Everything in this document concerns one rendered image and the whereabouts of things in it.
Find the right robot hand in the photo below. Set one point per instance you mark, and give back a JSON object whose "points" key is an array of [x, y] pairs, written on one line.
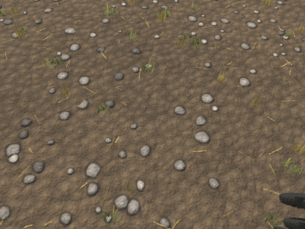
{"points": [[296, 200]]}

